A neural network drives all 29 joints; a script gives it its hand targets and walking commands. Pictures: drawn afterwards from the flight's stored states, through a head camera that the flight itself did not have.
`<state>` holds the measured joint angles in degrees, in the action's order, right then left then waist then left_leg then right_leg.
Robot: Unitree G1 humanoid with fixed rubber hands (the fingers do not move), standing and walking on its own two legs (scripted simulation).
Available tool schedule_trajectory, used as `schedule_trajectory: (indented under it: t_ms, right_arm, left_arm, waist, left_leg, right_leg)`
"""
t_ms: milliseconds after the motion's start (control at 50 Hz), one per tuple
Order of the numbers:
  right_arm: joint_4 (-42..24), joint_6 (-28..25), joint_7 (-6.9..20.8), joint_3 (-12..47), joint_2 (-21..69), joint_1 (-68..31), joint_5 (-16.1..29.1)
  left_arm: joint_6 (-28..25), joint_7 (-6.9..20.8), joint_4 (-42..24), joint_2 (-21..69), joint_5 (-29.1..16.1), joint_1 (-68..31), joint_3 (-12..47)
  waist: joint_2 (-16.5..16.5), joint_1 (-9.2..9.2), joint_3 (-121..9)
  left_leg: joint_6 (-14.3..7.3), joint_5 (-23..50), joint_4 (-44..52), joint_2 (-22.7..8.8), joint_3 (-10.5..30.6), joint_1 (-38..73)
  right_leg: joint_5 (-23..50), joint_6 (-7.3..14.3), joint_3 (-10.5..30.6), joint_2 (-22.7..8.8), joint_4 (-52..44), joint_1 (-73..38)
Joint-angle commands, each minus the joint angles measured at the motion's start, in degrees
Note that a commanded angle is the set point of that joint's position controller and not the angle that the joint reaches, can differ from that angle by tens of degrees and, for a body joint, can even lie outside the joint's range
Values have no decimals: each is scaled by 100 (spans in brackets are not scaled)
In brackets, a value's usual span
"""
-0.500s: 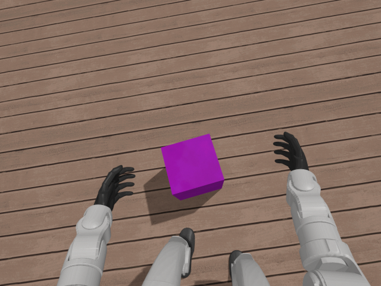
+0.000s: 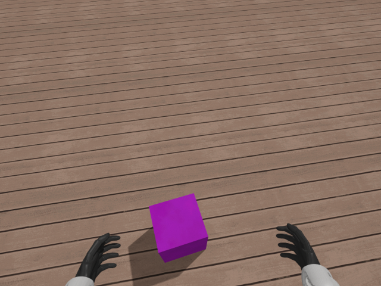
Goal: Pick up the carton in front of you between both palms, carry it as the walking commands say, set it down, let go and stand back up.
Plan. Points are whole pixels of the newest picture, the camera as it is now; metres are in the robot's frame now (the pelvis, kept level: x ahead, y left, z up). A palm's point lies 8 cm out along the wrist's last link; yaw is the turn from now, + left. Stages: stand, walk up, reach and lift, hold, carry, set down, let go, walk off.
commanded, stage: let go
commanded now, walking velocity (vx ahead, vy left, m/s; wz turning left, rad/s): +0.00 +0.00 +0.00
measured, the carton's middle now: (179, 228) +0.41 +0.10 -0.65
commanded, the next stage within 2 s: stand in 0.50 s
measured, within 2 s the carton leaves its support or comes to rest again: neither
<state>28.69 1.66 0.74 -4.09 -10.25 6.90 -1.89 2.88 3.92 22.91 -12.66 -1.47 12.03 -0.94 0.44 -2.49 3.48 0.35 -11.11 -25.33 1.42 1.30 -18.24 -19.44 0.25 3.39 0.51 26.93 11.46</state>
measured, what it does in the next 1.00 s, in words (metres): stands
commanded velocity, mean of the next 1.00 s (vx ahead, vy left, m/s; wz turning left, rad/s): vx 0.00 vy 0.00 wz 0.00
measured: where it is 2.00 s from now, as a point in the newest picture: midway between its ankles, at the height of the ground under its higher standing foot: outside the picture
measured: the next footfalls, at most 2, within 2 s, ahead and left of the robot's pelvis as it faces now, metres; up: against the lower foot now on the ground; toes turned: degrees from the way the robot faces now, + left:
none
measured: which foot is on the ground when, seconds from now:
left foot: down 0.00-1.00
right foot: down 0.00-1.00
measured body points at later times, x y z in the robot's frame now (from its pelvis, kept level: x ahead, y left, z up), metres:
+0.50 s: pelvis -0.01 +0.00 +0.00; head -0.01 +0.01 +0.45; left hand +0.16 +0.25 -0.07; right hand +0.16 -0.23 -0.08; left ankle +0.02 +0.12 -0.74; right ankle -0.06 -0.12 -0.74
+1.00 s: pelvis +0.02 +0.03 +0.00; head +0.03 +0.06 +0.44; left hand +0.16 +0.31 -0.12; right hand +0.14 -0.27 -0.09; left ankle +0.02 +0.12 -0.74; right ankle -0.06 -0.12 -0.74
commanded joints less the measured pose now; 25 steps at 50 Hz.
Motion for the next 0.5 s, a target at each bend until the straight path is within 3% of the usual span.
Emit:
schedule_trajectory:
  t_ms: [0,80,100,120,260,480]
  right_arm:
    - [-719,-27,96,-17,-506,206,100]
    - [-891,98,193,93,-502,266,180]
    - [-701,-41,84,20,-384,600,314]
    - [-746,-55,66,147,-433,547,317]
    - [-768,110,67,165,-606,269,302]
    - [-562,278,125,26,-658,276,205]
  left_arm:
    - [-44,-27,-363,-567,60,203,-237]
    - [71,-18,-310,-627,130,151,-313]
    - [366,-149,-682,-763,253,-89,-344]
    - [465,-204,-586,-721,246,12,-309]
    - [744,-272,-613,-736,283,-103,-341]
    - [936,-270,-706,-669,261,-303,-278]
  waist:
    - [89,50,-1063]
    - [173,87,-619]
    - [100,180,-886]
    - [180,138,-754]
    - [265,121,-174]
    - [71,251,-159]
  left_leg:
    - [97,2277,-36,141,-59,2103]
    - [46,1683,75,214,-153,2066]
    - [60,1507,-61,345,-222,1926]
    - [40,1391,-70,350,-214,1839]
    - [45,723,-118,337,-262,1640]
    - [87,721,-108,260,-154,1974]
  right_leg:
    - [2244,-198,-129,131,-548,462]
    - [2082,-191,-65,38,-699,388]
    - [2608,-178,-23,4,-563,96]
    - [2690,-208,-14,-21,-518,150]
    - [1860,-160,-39,-58,-647,372]
    - [1296,-65,-197,21,-626,475]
